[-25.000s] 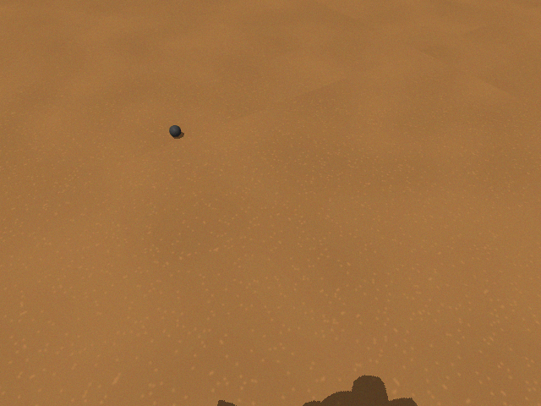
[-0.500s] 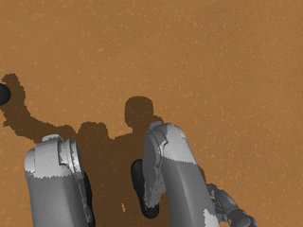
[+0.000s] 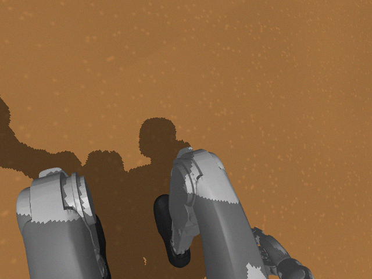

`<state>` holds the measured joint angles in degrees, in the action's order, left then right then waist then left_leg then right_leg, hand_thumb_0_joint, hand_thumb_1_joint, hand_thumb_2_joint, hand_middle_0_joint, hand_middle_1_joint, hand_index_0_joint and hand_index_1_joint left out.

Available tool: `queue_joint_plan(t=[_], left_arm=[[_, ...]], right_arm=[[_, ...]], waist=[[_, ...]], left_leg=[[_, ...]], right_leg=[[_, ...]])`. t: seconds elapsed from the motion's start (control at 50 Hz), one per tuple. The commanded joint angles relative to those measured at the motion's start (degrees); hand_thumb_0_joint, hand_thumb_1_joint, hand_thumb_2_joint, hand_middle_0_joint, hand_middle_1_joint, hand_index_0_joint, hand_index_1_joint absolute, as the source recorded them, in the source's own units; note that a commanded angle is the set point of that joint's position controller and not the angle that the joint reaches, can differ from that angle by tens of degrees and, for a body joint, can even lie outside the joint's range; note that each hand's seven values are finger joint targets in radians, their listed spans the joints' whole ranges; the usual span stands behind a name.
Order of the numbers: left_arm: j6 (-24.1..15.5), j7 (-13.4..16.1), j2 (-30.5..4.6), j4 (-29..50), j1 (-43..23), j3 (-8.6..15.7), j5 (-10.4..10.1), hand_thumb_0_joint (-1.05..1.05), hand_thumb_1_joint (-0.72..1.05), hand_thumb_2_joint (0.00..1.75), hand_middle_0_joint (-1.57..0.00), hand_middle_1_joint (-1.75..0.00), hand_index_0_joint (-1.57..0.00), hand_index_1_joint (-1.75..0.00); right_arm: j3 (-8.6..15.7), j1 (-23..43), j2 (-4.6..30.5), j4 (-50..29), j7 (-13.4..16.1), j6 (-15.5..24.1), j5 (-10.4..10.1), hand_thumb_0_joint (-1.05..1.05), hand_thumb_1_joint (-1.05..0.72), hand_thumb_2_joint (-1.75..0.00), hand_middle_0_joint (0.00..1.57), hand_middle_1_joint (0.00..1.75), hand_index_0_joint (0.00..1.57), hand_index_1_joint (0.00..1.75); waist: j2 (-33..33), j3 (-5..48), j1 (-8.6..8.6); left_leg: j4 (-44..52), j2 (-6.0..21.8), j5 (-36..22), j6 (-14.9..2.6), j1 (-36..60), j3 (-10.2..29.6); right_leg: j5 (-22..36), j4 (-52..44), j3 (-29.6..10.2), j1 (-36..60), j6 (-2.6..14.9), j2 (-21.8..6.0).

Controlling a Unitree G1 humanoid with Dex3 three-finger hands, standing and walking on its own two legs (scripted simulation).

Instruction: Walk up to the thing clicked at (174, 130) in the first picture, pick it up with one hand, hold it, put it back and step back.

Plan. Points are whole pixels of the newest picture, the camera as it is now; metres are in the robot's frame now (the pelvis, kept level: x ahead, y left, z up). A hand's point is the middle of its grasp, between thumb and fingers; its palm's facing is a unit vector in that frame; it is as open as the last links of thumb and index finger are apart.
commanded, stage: rise first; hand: left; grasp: from above
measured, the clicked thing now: out of the picture +0.44 +0.37 -0.28
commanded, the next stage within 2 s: none
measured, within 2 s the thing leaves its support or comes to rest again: neither
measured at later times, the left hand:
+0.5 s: hand out of the picture +0.40 +0.41 -0.18, palm faces -0.43 -0.14 -0.89, open 14.2 cm
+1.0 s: hand out of the picture +0.40 +0.41 -0.17, palm faces -0.42 -0.14 -0.90, open 14.1 cm
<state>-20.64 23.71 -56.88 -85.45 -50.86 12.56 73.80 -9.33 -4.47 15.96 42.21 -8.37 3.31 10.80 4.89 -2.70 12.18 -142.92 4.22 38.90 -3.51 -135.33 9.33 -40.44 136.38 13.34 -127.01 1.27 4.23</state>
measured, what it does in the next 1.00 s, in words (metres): stands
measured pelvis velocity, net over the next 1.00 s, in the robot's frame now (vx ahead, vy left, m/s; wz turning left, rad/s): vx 0.00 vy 0.00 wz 0.00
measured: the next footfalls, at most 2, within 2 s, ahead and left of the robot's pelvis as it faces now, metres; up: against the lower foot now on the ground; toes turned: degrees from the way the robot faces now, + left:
none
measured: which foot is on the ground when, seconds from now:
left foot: down 0.00-1.00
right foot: down 0.00-1.00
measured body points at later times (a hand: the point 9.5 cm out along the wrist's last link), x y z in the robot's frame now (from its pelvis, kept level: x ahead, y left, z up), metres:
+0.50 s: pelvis +0.00 +0.00 +0.00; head +0.24 +0.13 +0.36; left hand +0.41 +0.42 -0.13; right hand +0.10 -0.26 -0.09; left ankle +0.07 +0.12 -0.28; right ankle +0.10 -0.10 -0.28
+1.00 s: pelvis +0.00 +0.00 +0.00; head +0.23 +0.12 +0.37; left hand +0.42 +0.41 -0.12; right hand +0.10 -0.26 -0.09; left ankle +0.07 +0.12 -0.28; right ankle +0.10 -0.10 -0.28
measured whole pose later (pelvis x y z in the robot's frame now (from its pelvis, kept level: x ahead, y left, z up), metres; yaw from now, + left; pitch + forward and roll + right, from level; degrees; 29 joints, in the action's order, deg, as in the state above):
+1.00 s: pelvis +0.00 +0.00 +0.00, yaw +0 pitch +29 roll -12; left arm -20.5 21.6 -56.6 -82.5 -50.6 11.7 73.4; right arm -9.4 -5.1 16.4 41.3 -8.9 3.2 9.8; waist 4.3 -1.9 11.8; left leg -142.5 3.8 38.7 -3.4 -135.1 9.4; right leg -40.4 135.9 13.4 -126.6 1.1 4.2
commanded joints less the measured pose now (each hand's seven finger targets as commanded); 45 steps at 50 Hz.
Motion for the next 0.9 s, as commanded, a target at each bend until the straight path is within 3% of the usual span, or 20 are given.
queue_joint_plan(t=[0.0,0.06,0.08,0.12,0.16,0.22,0.26,0.28,0.52,0.74,0.78,0.88], left_arm=[[-0.2,1.7,-18.1,7.4,-14.4,1.8,-1.3,0.00,-0.56,1.00,-0.07,-1.04,-0.07,-1.04],[-0.5,2.0,-19.6,8.6,-14.9,2.8,-1.3,0.00,-0.55,1.00,-0.07,-1.04,-0.07,-1.04],[-0.3,2.0,-18.4,6.5,-12.7,1.9,-1.1,0.00,-0.56,1.00,-0.07,-1.04,-0.07,-1.04],[-0.5,2.1,-19.4,7.6,-13.4,2.1,-0.7,0.00,-0.56,1.01,-0.07,-1.04,-0.07,-1.04],[-0.4,2.0,-19.6,7.9,-13.8,2.5,-0.8,0.00,-0.57,1.01,-0.07,-1.04,-0.06,-1.04],[-0.3,1.9,-19.8,8.9,-13.1,2.4,-0.6,0.00,-0.57,1.02,-0.07,-1.03,-0.06,-1.04],[-0.1,1.9,-20.2,9.1,-13.9,2.9,-0.9,0.00,-0.58,1.02,-0.07,-1.03,-0.06,-1.04],[-0.1,1.8,-18.9,9.3,-13.4,2.2,-1.1,0.00,-0.58,1.02,-0.07,-1.03,-0.06,-1.04],[0.3,-0.2,-17.0,12.0,-13.0,1.2,-2.9,0.00,-0.56,1.01,-0.07,-1.04,-0.06,-1.04],[-0.4,0.0,-17.6,9.1,-14.5,1.1,-2.2,0.00,-0.55,1.02,-0.07,-1.05,-0.07,-1.05],[-0.3,0.1,-18.9,9.1,-13.9,2.1,-1.3,0.00,-0.56,1.03,-0.07,-1.04,-0.07,-1.05],[-0.2,-0.2,-18.9,11.7,-14.7,2.0,-1.4,0.00,-0.55,1.01,-0.08,-1.04,-0.07,-1.04]], right_arm=[[4.6,-10.0,16.1,-0.4,0.7,0.5,0.2,0.00,-0.91,-0.90,0.20,0.30,0.20,0.30],[4.5,-9.7,16.6,-0.8,0.8,0.6,0.3,0.00,-0.91,-0.90,0.20,0.30,0.20,0.30],[4.1,-9.9,16.2,-0.6,0.7,0.6,0.4,0.00,-0.91,-0.90,0.20,0.30,0.20,0.30],[4.0,-9.6,16.2,-0.5,0.7,0.5,0.3,0.00,-0.91,-0.90,0.20,0.30,0.20,0.30],[4.1,-9.6,16.5,-1.2,0.6,0.8,0.6,0.00,-0.91,-0.90,0.20,0.30,0.20,0.30],[4.3,-10.2,16.4,-0.8,0.5,0.8,0.4,0.00,-0.91,-0.90,0.20,0.30,0.20,0.30],[4.4,-9.9,16.9,-1.6,0.3,1.0,0.3,0.00,-0.91,-0.90,0.20,0.30,0.20,0.30],[4.5,-10.1,16.4,-1.1,0.3,1.0,0.2,0.00,-0.91,-0.90,0.20,0.30,0.20,0.30],[5.2,-10.2,16.2,-1.6,0.0,0.7,-0.8,0.00,-0.91,-0.90,0.20,0.30,0.20,0.30],[4.7,-9.9,16.2,-1.5,0.3,0.5,-0.8,0.00,-0.90,-0.90,0.20,0.30,0.20,0.30],[4.5,-10.1,16.3,-1.8,0.4,0.6,-0.6,0.00,-0.91,-0.90,0.20,0.30,0.20,0.30],[5.0,-9.6,16.6,-1.6,0.4,0.5,-0.7,0.00,-0.90,-0.90,0.20,0.30,0.20,0.30]], waist=[[-23.8,36.8,-0.74],[-24.9,38.1,-0.65],[-24.2,35.8,-0.76],[-24.3,36.7,-1.14],[-25.0,37.4,-0.56],[-26.4,38.2,-1.19],[-25.6,37.7,-0.54],[-26.3,37.0,-0.89],[-24.9,37.5,-1.43],[-22.5,36.7,-0.70],[-23.5,37.6,-0.85],[-27.5,39.9,-1.97]], left_leg=[[14.7,-0.9,-10.2,1.86,32.5,-0.6],[14.5,-0.7,-10.9,2.04,33.1,-0.4],[14.6,-1.0,-9.9,1.89,31.6,-0.6],[14.6,-0.9,-9.3,1.87,31.4,-0.8],[14.6,-0.8,-11.0,2.02,32.8,-0.5],[14.5,-0.8,-12.7,2.15,34.7,-0.4],[14.6,-0.7,-12.2,2.11,34.2,-0.1],[14.9,-0.7,-11.4,2.21,33.4,-0.3],[15.4,-0.8,-10.6,1.98,32.9,-0.4],[15.0,-1.0,-8.7,1.73,31.1,-0.9],[15.1,-1.2,-10.2,1.81,31.9,-0.9],[16.3,-1.0,-11.3,2.40,35.9,0.0]], right_leg=[[12.0,-12.5,-0.3,12.3,0.75,2.1],[12.9,-12.3,0.0,12.8,0.71,2.2],[12.1,-12.5,-0.1,12.7,0.72,2.2],[11.8,-12.8,-0.3,13.0,0.82,2.3],[12.9,-12.4,0.1,13.1,0.77,2.3],[14.0,-11.9,0.0,13.0,0.79,2.3],[13.8,-11.9,0.0,12.5,0.75,2.1],[13.3,-12.0,-0.1,12.5,0.80,2.1],[13.0,-13.2,-0.3,13.0,0.53,2.0],[11.4,-14.0,-0.5,13.4,0.56,2.1],[12.7,-13.6,-0.4,14.4,0.60,2.1],[12.9,-12.2,0.0,12.2,0.89,1.9]])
